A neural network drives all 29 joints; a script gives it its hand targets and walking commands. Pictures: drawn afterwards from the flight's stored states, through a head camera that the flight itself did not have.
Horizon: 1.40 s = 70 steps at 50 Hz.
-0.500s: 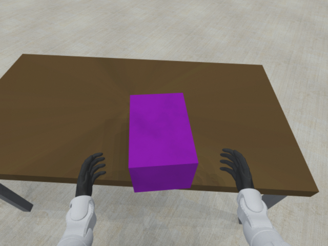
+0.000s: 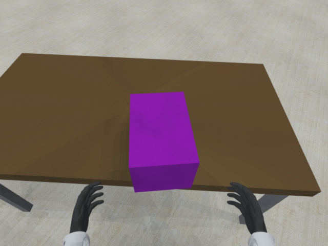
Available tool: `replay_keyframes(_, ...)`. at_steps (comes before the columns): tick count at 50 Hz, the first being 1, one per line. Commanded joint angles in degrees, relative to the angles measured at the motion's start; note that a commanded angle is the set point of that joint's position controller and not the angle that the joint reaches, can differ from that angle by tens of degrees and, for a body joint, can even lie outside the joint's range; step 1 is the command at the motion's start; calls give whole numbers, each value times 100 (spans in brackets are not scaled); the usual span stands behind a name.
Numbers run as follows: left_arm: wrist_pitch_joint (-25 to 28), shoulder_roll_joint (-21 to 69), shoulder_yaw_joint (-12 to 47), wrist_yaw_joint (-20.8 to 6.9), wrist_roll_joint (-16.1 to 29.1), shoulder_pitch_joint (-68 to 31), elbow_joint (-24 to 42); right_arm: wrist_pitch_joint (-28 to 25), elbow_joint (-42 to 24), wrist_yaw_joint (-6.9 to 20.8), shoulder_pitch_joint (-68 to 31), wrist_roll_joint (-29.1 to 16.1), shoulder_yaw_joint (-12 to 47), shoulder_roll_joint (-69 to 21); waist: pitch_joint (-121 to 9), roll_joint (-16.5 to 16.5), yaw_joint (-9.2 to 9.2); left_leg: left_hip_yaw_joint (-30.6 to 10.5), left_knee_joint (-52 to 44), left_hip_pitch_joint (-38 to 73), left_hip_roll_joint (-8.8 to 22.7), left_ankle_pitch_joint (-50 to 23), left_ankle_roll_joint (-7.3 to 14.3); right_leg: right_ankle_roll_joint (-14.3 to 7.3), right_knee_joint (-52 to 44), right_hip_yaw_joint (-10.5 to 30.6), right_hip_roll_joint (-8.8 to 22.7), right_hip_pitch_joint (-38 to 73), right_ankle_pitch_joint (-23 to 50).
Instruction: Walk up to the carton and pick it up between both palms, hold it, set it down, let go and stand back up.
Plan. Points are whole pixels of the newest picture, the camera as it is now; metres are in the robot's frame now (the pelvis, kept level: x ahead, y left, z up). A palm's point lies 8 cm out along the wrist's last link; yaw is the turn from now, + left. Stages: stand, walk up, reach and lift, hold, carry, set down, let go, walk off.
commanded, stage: set down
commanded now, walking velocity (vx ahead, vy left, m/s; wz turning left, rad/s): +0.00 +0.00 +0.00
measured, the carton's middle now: (160, 140) +0.46 +0.03 -0.08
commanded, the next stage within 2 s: let go in 1.84 s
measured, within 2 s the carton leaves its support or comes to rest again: neither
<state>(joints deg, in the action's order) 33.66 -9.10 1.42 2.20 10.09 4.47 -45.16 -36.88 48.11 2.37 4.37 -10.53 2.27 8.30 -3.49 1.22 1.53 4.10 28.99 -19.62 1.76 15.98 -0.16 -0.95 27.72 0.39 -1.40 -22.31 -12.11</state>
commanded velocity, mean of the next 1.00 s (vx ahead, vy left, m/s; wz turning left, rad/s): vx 0.00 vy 0.00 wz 0.00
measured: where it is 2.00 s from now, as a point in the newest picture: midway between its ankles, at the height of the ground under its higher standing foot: outside the picture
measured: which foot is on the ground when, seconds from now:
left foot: down 0.00-1.00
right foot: down 0.00-1.00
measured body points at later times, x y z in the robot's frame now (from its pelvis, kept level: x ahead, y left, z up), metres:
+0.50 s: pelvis +0.02 +0.00 +0.01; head +0.04 +0.02 +0.45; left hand +0.17 +0.22 -0.07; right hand +0.19 -0.20 -0.07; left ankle -0.02 +0.11 -0.74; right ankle +0.02 -0.11 -0.74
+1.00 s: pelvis +0.03 +0.00 +0.01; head +0.03 +0.02 +0.46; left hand +0.18 +0.22 -0.08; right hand +0.20 -0.20 -0.08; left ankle -0.02 +0.11 -0.74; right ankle +0.02 -0.11 -0.74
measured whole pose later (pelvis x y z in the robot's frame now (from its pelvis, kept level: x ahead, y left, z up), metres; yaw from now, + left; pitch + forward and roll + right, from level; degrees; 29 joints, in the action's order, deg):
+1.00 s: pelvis +0.03 +0.00 +0.01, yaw +1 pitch +2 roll -1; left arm -3.3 -8.8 0.0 0.7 -1.2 13.6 -27.8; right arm -15.5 44.1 -0.3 11.5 -5.1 -0.4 6.7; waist -2.2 1.4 2.4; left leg 2.9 22.7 -9.4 1.8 15.4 -0.2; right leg -0.9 19.5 -0.7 -1.6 -10.7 -11.1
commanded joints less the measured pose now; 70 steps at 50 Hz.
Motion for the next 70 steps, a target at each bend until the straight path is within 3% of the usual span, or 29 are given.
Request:
replay_keyframes(1, -69, -443, -13, 29, 64, -459, 583, 10, -532, 23, -415, 159, -163, 316, -706, -23, 14, -135, -474, -149, -213, -521, -267, -27, -304, 327, -114, 845, 18)
replay_keyframes(10, -547, -489, -86, -11, -139, 295, 793, 229, -467, -62, 220, 219, -122, 219, -517, -73, 21, -125, -491, -96, -263, -1012, -258, -40, -325, 346, -116, 1329, 639)
replay_keyframes(22, -1256, -522, -134, -68, -500, 1102, 1568, 458, -681, -135, 915, 287, -87, 152, -272, -129, 29, -118, -707, 178, -275, -1452, -293, -53, -550, 348, -114, 1833, 1155)
replay_keyframes(30, -1961, -510, -100, -17, -643, 1007, 1878, 900, -818, -127, 887, 404, -216, 186, -124, -197, 54, -93, -770, 367, -196, -1335, -310, -54, -690, 248, -83, 1573, 714)
replay_keyframes(46, -3517, -272, -230, -128, -1118, 758, 2249, 1961, -803, -274, 659, 519, -366, 268, -173, -227, 85, -158, -748, 1060, -149, -2164, -353, -74, -1013, 102, -95, 1442, 963)
replay_keyframes(57, -4264, -255, -320, -215, -1229, 383, 2144, 2588, -785, -288, 367, 772, -502, 203, -251, -192, 20, -174, -705, 935, -124, -2026, -264, -83, -976, 122, -10, 1405, 922)
replay_keyframes(70, -4929, -323, -348, -205, -1247, -250, 1710, 3184, -636, -333, -165, 1108, -645, 40, -214, -180, -56, -140, -747, 582, -46, -1284, -154, -100, -843, 108, 127, 1411, 537)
